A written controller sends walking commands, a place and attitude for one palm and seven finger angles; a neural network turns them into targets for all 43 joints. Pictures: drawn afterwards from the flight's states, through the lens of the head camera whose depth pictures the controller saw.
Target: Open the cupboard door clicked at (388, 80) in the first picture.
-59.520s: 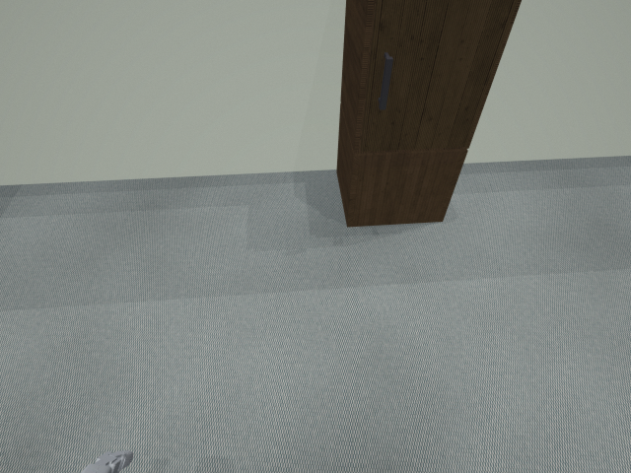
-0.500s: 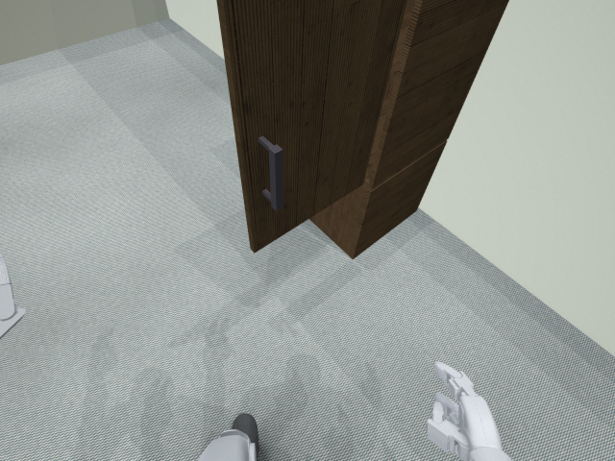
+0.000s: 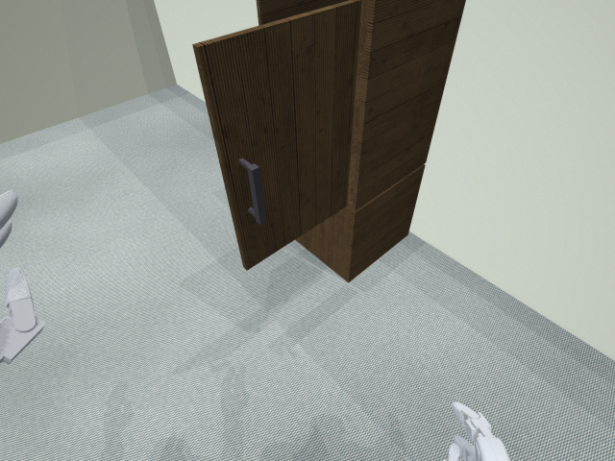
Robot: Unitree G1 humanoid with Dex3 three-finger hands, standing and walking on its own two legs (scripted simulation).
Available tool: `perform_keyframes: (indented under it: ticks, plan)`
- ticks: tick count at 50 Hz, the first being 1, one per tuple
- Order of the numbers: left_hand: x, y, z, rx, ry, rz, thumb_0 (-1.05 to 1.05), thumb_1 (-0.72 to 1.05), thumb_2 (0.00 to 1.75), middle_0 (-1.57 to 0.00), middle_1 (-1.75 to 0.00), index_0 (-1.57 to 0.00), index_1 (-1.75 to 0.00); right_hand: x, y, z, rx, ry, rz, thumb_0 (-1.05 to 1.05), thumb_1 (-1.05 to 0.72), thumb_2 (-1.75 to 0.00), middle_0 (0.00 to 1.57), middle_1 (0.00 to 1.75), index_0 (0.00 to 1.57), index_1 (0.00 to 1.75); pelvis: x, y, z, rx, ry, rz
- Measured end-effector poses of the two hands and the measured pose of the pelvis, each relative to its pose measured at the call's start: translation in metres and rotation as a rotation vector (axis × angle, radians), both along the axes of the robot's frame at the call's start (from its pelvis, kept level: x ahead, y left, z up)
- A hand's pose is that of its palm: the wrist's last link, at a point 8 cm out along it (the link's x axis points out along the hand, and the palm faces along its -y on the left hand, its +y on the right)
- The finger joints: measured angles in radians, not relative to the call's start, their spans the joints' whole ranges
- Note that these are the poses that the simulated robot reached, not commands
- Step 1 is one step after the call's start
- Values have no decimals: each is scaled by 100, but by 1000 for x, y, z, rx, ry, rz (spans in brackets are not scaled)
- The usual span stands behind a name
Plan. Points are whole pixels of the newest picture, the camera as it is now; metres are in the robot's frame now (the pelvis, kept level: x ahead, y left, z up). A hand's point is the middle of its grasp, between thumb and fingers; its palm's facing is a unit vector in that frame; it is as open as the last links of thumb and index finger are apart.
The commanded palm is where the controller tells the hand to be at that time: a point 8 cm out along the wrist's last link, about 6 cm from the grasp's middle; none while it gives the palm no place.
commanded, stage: stop stepping back and stand still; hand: left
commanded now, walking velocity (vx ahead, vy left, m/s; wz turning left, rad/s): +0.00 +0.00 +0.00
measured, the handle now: (252, 192) +0.69 +0.13 -0.06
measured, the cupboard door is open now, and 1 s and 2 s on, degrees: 89 89 89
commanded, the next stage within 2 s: let the arm hang, fingers relaxed in 0.30 s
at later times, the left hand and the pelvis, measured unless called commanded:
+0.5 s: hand (71, 382) +0.20 +0.26 +0.08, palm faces +0.18 -0.84 -0.51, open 7.4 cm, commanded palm none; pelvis -0.03 +0.01 +0.01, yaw -1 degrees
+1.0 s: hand out of the picture -0.11 +0.24 -0.15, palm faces +0.04 -0.97 -0.23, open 7.3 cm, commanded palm none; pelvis -0.05 +0.05 +0.02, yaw +1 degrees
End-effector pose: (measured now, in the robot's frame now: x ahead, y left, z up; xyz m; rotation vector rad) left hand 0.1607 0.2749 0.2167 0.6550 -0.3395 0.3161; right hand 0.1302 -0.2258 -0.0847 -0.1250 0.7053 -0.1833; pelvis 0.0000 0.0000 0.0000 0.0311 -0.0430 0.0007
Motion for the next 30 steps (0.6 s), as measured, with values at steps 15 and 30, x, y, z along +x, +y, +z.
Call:
perform_keyframes:
  ticks: [15, 30]
  plan:
    - [-10, 7, -47, -243, 135, 164, 2, 89, 90, -20, -30, -21, -30, -5, -28, 12, -78, 94, 49, 2, -90, -90, 20, 30, 20, 30, -15, -8, 19, 1, 19, -8]
    - [-41, 24, -245, -379, 1013, 142, 1, 91, 90, -20, -30, -20, -30, -33, -18, -11, -70, 178, 72, 1, -90, -90, 20, 30, 20, 30, -43, 25, 6, -27, 20, -5]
